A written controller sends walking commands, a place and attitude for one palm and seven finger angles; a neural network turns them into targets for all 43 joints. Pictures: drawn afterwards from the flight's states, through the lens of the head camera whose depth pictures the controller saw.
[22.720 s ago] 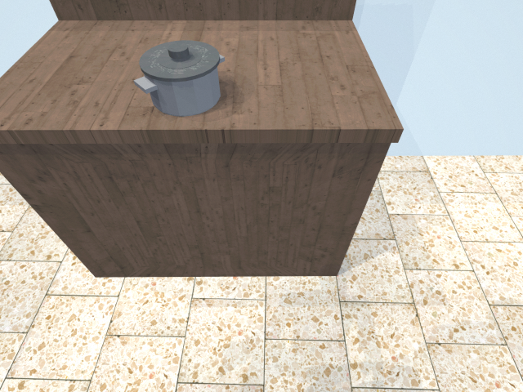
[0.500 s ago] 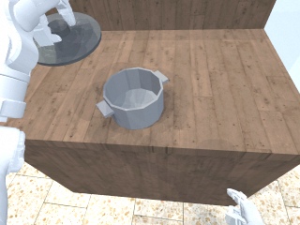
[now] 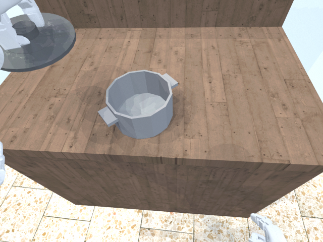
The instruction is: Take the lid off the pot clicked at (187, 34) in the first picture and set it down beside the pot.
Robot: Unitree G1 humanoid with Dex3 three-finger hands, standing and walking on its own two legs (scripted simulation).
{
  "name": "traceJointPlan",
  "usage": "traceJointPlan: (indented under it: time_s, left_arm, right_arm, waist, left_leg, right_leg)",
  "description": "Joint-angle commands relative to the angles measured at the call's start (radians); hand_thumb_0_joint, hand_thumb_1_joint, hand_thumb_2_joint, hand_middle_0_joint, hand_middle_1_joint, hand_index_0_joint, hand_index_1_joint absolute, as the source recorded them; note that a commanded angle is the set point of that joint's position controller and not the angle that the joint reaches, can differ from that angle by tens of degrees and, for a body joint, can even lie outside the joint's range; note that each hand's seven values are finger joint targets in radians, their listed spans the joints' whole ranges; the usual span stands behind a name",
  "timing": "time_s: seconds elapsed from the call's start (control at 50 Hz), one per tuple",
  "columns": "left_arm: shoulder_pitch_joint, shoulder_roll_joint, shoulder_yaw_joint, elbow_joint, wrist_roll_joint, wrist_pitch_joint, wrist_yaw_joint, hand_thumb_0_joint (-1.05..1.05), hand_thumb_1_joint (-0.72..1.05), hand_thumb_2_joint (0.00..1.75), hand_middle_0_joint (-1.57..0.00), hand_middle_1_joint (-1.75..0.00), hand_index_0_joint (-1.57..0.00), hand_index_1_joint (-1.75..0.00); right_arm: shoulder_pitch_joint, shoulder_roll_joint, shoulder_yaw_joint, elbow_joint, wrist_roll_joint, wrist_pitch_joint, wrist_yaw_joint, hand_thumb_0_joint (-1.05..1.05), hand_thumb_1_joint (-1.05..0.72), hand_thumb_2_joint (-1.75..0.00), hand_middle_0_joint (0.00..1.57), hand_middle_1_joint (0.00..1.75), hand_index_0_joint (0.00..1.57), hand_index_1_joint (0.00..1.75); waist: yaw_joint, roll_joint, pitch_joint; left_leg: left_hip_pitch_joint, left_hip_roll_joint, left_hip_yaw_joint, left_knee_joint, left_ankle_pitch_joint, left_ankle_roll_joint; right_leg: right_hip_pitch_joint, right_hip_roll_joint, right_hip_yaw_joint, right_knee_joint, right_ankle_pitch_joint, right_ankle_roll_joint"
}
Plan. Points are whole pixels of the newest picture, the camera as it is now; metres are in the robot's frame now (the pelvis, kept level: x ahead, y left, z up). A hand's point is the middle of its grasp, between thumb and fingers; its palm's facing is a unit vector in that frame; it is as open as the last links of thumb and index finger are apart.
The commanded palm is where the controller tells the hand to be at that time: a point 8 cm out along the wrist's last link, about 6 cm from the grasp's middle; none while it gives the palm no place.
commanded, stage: move the lid sideways beside the pot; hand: left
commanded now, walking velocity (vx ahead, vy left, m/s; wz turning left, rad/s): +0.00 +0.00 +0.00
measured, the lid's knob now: (25, 30) +0.47 +0.29 +0.27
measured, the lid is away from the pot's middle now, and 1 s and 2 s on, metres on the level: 0.21 0.23 0.22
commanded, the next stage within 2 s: lower the lid onto the table in 0.26 s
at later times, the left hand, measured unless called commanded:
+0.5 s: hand out of the picture +0.42 +0.31 +0.29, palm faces -0.11 -0.08 -0.99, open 7.7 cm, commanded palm +0.39 +0.31 +0.36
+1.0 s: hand (18, 52) +0.43 +0.30 +0.25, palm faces -0.18 -0.08 -0.98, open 7.7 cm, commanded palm +0.39 +0.31 +0.33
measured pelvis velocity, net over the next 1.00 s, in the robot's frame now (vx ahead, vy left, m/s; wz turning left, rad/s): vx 0.00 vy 0.00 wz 0.00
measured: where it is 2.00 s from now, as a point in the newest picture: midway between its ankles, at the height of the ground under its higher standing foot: outside the picture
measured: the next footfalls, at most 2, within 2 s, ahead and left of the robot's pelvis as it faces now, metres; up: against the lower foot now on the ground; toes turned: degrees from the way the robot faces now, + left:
none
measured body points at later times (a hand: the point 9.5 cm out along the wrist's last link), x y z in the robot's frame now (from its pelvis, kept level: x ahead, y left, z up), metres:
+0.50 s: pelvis +0.00 +0.00 +0.00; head +0.05 -0.02 +0.45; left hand +0.42 +0.31 +0.35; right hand +0.15 -0.25 -0.12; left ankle +0.00 +0.11 -0.74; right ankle +0.01 -0.15 -0.74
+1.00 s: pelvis +0.00 +0.00 +0.00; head +0.05 -0.02 +0.44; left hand +0.43 +0.30 +0.31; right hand +0.14 -0.26 -0.12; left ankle +0.00 +0.11 -0.74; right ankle +0.01 -0.15 -0.74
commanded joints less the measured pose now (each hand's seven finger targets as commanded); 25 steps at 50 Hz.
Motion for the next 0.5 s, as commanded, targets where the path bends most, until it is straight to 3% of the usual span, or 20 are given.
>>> traceJointPlan:
  time_s: [0.0,0.02,0.04,0.06,0.08,0.14,0.18,0.22,0.24,0.26,0.3,0.34,0.36,0.4,0.46,0.48]
  left_arm:
    - [-0.523,0.382,0.205,-0.153,0.041,-0.017,0.065,0.0,0.59,1.11,-1.0,-0.97,-0.87,-0.89]
    - [-0.545,0.353,0.172,-0.166,0.035,-0.022,0.06,0.0,0.59,1.11,-1.0,-0.97,-0.87,-0.89]
    - [-0.53,0.368,0.187,-0.15,0.033,-0.023,0.059,0.0,0.59,1.11,-1.0,-0.97,-0.87,-0.89]
    - [-0.486,0.385,0.203,-0.141,0.026,-0.03,0.063,0.0,0.59,1.11,-1.0,-0.97,-0.87,-0.89]
    - [-0.505,0.44,0.248,-0.172,0.038,-0.033,0.062,0.0,0.59,1.11,-1.0,-0.97,-0.87,-0.89]
    - [-0.482,0.389,0.2,-0.116,0.034,-0.035,0.044,0.0,0.59,1.11,-1.0,-0.97,-0.87,-0.89]
    - [-0.481,0.397,0.204,-0.187,0.03,-0.044,0.049,0.0,0.59,1.11,-1.0,-0.97,-0.87,-0.89]
    - [-0.504,0.326,0.145,-0.212,0.021,-0.043,0.044,0.0,0.59,1.11,-1.0,-0.97,-0.87,-0.89]
    - [-0.499,0.318,0.138,-0.204,0.02,-0.04,0.043,0.0,0.59,1.11,-1.0,-0.97,-0.87,-0.89]
    - [-0.467,0.318,0.135,-0.183,0.013,-0.041,0.049,0.0,0.59,1.11,-1.0,-0.97,-0.87,-0.89]
    - [-0.5,0.385,0.199,-0.197,0.022,-0.046,0.05,0.0,0.59,1.11,-1.0,-0.97,-0.87,-0.89]
    - [-0.52,0.376,0.193,-0.209,0.016,-0.051,0.05,0.0,0.59,1.11,-1.0,-0.97,-0.87,-0.89]
    - [-0.513,0.363,0.175,-0.174,0.014,-0.027,0.061,0.0,0.59,1.11,-1.0,-0.97,-0.87,-0.89]
    - [-0.499,0.387,0.207,-0.141,0.033,-0.007,0.059,0.0,0.59,1.11,-1.0,-0.97,-0.87,-0.89]
    - [-0.429,0.328,0.155,-0.117,0.02,0.001,0.058,0.0,0.59,1.11,-1.0,-0.97,-0.87,-0.89]
    - [-0.468,0.327,0.151,-0.138,0.032,0.005,0.057,0.0,0.59,1.11,-1.0,-0.97,-0.87,-0.89]
  right_arm:
    - [-0.047,-0.128,-0.051,-0.131,-0.008,-0.036,-0.008,0.0,-0.9,-0.9,0.2,0.3,0.2,0.3]
    - [-0.048,-0.125,-0.049,-0.13,-0.004,-0.033,-0.007,0.0,-0.9,-0.9,0.2,0.3,0.2,0.3]
    - [-0.042,-0.127,-0.054,-0.126,-0.004,-0.031,-0.008,0.0,-0.9,-0.9,0.2,0.3,0.2,0.3]
    - [-0.03,-0.139,-0.059,-0.12,-0.005,-0.032,-0.005,0.0,-0.9,-0.9,0.2,0.3,0.2,0.3]
    - [-0.029,-0.135,-0.057,-0.129,-0.008,-0.028,-0.003,0.0,-0.9,-0.9,0.2,0.3,0.2,0.3]
    - [-0.036,-0.129,-0.055,-0.132,-0.002,-0.018,-0.003,0.0,-0.9,-0.9,0.2,0.3,0.2,0.3]
    - [-0.035,-0.127,-0.056,-0.14,-0.003,-0.017,-0.001,0.0,-0.9,-0.9,0.2,0.3,0.2,0.3]
    - [-0.047,-0.116,-0.053,-0.139,0.001,-0.018,-0.005,0.0,-0.9,-0.9,0.2,0.3,0.2,0.3]
    - [-0.044,-0.117,-0.053,-0.133,0.002,-0.019,-0.008,0.0,-0.9,-0.9,0.2,0.3,0.2,0.3]
    - [-0.034,-0.126,-0.056,-0.127,0.001,-0.024,-0.009,0.0,-0.9,-0.9,0.2,0.3,0.2,0.3]
    - [-0.041,-0.127,-0.053,-0.125,-0.004,-0.023,-0.011,0.0,-0.9,-0.9,0.2,0.3,0.2,0.3]
    - [-0.048,-0.122,-0.051,-0.125,-0.003,-0.025,-0.011,0.0,-0.9,-0.9,0.2,0.3,0.2,0.3]
    - [-0.044,-0.13,-0.057,-0.114,-0.002,-0.032,-0.007,0.0,-0.9,-0.9,0.2,0.3,0.2,0.3]
    - [-0.037,-0.127,-0.056,-0.117,-0.005,-0.034,-0.003,0.0,-0.9,-0.9,0.2,0.3,0.2,0.3]
    - [-0.034,-0.129,-0.055,-0.123,0.002,-0.039,0.002,0.0,-0.9,-0.9,0.2,0.3,0.2,0.3]
    - [-0.035,-0.123,-0.053,-0.123,0.0,-0.035,0.002,0.0,-0.9,-0.9,0.2,0.3,0.2,0.3]
  waist:
    - [0.002,0.0,-0.48]
    - [-0.002,0.01,-0.465]
    - [0.0,0.009,-0.458]
    - [-0.001,0.011,-0.471]
    - [0.011,0.004,-0.509]
    - [0.0,-0.002,-0.439]
    - [0.002,0.024,-0.489]
    - [-0.011,0.049,-0.446]
    - [-0.014,0.036,-0.432]
    - [-0.02,0.044,-0.421]
    - [-0.006,0.011,-0.45]
    - [-0.005,0.034,-0.457]
    - [-0.01,0.075,-0.459]
    - [0.0,0.021,-0.457]
    - [-0.007,0.012,-0.438]
    - [-0.007,0.004,-0.451]
  left_leg:
    - [0.22,-0.031,0.01,0.006,0.375,0.052]
    - [0.214,-0.031,0.009,0.0,0.361,0.049]
    - [0.212,-0.029,0.01,0.002,0.354,0.05]
    - [0.217,-0.03,0.011,0.016,0.39,0.05]
    - [0.219,-0.032,0.013,0.016,0.397,0.051]
    - [0.193,-0.028,0.014,0.015,0.364,0.051]
    - [0.23,-0.026,0.012,0.024,0.42,0.053]
    - [0.248,-0.019,0.001,0.016,0.424,0.052]
    - [0.251,-0.018,0.001,0.011,0.401,0.051]
    - [0.252,-0.016,0.0,0.011,0.394,0.05]
    - [0.237,-0.023,0.002,0.005,0.356,0.052]
    - [0.236,-0.026,0.0,0.005,0.377,0.052]
    - [0.241,-0.024,-0.003,0.012,0.409,0.048]
    - [0.222,-0.025,-0.002,0.011,0.388,0.048]
    - [0.205,-0.023,-0.001,0.011,0.379,0.046]
    - [0.215,-0.023,0.001,0.003,0.361,0.045]
  right_leg:
    - [0.142,0.074,-0.052,-0.005,0.263,-0.07]
    - [0.133,0.072,-0.056,-0.007,0.258,-0.068]
    - [0.13,0.072,-0.056,-0.007,0.251,-0.069]
    - [0.134,0.07,-0.049,-0.009,0.282,-0.069]
    - [0.163,0.068,-0.042,0.007,0.295,-0.068]
    - [0.126,0.067,-0.055,0.001,0.274,-0.067]
    - [0.137,0.07,-0.049,0.006,0.287,-0.066]
    - [0.099,0.076,-0.061,-0.009,0.251,-0.065]
    - [0.088,0.079,-0.066,-0.017,0.233,-0.064]
    - [0.079,0.08,-0.063,-0.029,0.223,-0.065]
    - [0.112,0.078,-0.062,-0.017,0.227,-0.067]
    - [0.116,0.077,-0.061,-0.012,0.239,-0.068]
    - [0.109,0.08,-0.057,-0.01,0.25,-0.071]
    - [0.124,0.08,-0.058,-0.003,0.255,-0.07]
    - [0.114,0.076,-0.062,-0.006,0.257,-0.069]
    - [0.12,0.078,-0.061,-0.003,0.244,-0.067]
